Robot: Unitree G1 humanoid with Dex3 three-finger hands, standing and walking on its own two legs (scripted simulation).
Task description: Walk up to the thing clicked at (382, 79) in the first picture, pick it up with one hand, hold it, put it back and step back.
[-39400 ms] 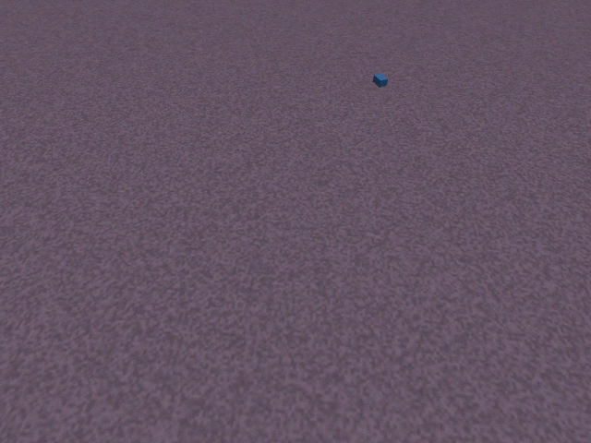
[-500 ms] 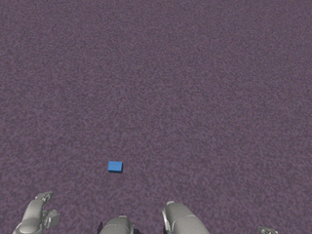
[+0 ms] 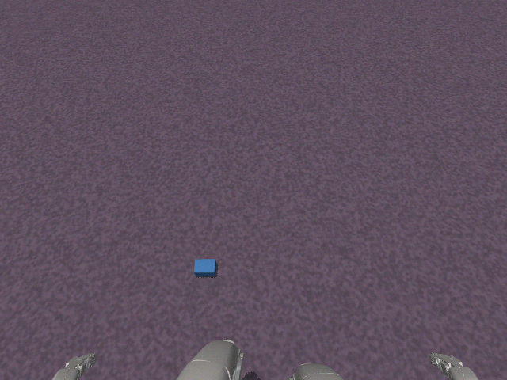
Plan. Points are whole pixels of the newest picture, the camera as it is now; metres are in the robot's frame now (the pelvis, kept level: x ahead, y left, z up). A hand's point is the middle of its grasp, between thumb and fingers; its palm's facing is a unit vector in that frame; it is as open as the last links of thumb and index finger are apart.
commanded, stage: step back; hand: left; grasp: from above
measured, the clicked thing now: (205, 267) +0.54 +0.22 -0.74
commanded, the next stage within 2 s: none
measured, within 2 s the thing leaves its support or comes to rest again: neither
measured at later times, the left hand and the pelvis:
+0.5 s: hand out of the picture -0.05 +0.27 -0.16, palm faces -0.01 -0.92 -0.38, open 7.4 cm; pelvis -0.15 -0.01 -0.01, yaw -1 degrees
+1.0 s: hand out of the picture -0.21 +0.25 -0.15, palm faces +0.07 -0.92 -0.39, open 7.4 cm; pelvis -0.33 -0.03 -0.01, yaw +5 degrees
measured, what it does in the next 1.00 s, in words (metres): walks backwards: left foot, then right foot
